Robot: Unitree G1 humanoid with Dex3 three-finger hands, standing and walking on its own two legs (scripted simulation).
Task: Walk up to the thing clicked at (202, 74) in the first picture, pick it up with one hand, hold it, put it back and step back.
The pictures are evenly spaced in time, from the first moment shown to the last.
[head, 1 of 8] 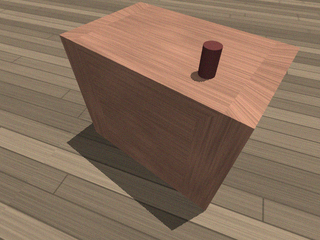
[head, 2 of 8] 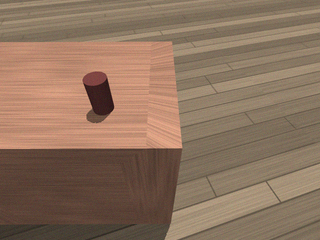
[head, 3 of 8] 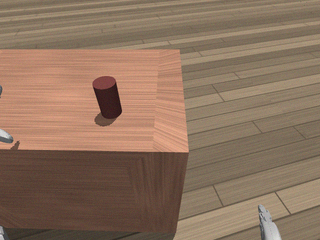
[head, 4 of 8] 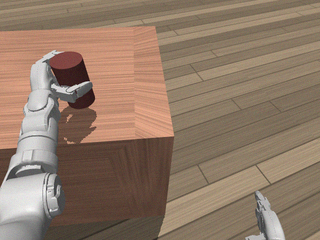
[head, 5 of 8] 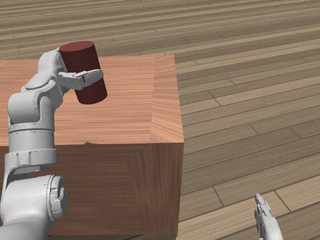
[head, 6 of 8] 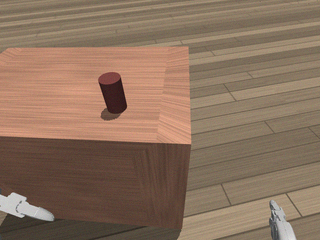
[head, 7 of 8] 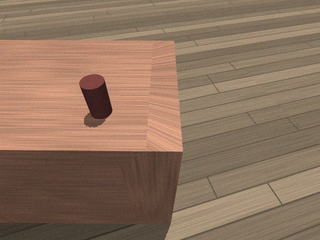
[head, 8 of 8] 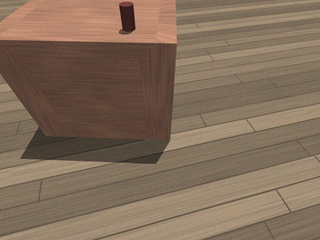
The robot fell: no
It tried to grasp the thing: yes
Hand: left
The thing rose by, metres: 0.26
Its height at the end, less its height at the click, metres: +0.00
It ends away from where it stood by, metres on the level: 0.01
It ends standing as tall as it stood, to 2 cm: yes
